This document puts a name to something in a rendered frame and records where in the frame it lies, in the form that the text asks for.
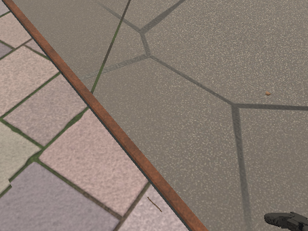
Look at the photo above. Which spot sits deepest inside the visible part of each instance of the robot right hand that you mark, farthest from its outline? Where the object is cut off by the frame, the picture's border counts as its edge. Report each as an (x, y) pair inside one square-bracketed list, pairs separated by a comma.
[(291, 221)]

